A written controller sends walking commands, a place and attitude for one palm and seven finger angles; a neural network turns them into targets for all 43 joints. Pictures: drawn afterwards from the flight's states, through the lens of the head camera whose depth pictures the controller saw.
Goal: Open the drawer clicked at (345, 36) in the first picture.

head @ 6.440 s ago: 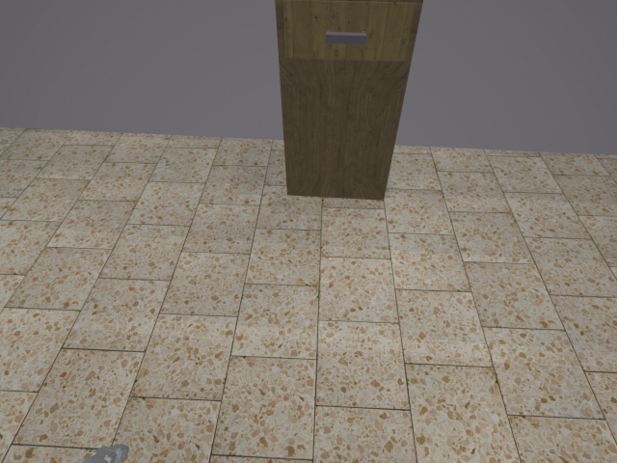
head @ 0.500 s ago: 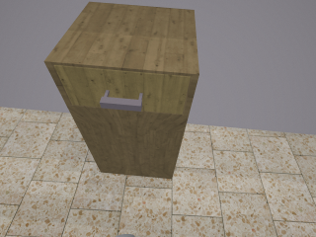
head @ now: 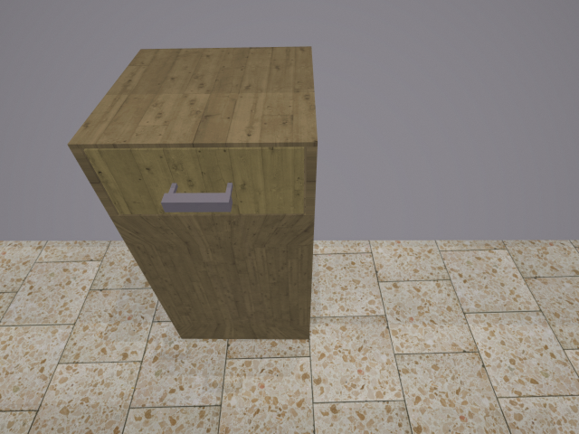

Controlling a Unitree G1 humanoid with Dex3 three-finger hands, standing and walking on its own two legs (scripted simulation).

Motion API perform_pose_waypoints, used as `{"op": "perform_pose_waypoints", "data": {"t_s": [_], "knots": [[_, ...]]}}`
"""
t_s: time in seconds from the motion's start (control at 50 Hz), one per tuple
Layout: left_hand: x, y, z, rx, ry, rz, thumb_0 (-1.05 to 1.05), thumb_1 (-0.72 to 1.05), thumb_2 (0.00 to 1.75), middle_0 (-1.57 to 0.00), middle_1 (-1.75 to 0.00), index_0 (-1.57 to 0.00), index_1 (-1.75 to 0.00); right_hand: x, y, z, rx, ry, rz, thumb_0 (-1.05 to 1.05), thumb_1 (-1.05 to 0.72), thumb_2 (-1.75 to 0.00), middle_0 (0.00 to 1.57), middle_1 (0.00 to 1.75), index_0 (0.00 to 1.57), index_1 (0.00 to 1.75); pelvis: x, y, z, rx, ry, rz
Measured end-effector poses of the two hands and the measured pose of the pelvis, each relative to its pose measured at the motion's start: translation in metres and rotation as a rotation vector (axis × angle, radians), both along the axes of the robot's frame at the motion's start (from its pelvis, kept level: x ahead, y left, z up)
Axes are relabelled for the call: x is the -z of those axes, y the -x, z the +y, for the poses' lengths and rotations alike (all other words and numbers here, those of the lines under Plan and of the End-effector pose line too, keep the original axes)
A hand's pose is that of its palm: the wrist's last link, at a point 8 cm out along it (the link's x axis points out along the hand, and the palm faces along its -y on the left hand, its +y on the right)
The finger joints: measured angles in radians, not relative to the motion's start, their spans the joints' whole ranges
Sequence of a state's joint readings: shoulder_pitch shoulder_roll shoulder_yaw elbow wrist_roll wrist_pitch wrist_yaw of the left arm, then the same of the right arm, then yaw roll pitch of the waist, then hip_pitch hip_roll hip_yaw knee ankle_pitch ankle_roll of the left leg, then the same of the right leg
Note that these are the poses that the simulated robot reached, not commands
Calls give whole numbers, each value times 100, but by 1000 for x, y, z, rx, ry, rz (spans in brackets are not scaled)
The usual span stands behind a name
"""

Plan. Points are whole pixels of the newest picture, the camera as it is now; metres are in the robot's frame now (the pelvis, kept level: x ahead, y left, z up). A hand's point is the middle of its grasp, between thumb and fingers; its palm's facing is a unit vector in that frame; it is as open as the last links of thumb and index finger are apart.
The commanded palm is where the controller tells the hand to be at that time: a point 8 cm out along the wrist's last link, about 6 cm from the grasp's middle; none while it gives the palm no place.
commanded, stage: come to a stop and stand still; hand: left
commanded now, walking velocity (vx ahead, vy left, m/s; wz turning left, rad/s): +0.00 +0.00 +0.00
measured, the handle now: (199, 194) +0.56 +0.21 -0.01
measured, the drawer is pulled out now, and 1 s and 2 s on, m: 0.00 0.00 0.00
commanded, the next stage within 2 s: look again from close up in 0.86 s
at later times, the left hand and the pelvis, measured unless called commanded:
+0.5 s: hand out of the picture -0.01 +0.12 -0.18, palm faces +0.06 -0.99 -0.14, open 7.3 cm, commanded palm none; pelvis +0.01 -0.03 +0.00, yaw +0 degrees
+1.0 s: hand out of the picture +0.03 +0.15 -0.17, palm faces +0.03 -0.98 -0.19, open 7.4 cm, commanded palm none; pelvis +0.04 -0.02 +0.00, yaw +0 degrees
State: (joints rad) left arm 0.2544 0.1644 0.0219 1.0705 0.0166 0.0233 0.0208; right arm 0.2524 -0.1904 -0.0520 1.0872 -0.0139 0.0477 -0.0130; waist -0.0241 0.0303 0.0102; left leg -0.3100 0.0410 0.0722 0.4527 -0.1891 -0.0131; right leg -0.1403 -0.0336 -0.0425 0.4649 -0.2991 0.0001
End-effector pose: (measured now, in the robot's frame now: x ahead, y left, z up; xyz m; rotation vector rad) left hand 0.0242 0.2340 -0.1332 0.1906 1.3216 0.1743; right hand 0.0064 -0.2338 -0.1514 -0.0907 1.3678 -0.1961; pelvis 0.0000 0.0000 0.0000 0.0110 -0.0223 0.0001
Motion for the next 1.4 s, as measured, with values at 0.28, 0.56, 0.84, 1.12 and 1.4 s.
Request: {"op": "perform_pose_waypoints", "data": {"t_s": [0.28,0.56,0.84,1.12,1.4], "knots": [[13,40,-56,-43,87,110,1,92,90,-20,-30,-20,-30,-3,79,2,21,-37,211,0,-91,-90,19,30,20,30,0,0,-26,-1,13,-10],[14,35,-60,-71,97,120,1,91,90,-20,-30,-20,-30,0,20,10,-13,-40,102,0,-91,-90,19,30,20,30,-1,-15,-25,-1,9,-1],[11,12,-42,-64,65,105,1,91,90,-20,-30,-20,-30,-4,-27,-5,-51,10,41,1,-93,-90,19,30,20,30,-2,-34,-19,1,1,4],[11,-19,-13,-17,16,19,1,91,90,-20,-30,-20,-30,-4,-61,-8,-82,45,-47,1,-92,-90,19,30,20,30,7,-45,-8,-6,16,29],[17,-39,34,17,26,-102,1,91,90,-20,-30,-20,-30,-21,-83,26,-102,86,-190,0,-91,-90,19,30,20,30,10,-25,30,10,29,-11]]}}
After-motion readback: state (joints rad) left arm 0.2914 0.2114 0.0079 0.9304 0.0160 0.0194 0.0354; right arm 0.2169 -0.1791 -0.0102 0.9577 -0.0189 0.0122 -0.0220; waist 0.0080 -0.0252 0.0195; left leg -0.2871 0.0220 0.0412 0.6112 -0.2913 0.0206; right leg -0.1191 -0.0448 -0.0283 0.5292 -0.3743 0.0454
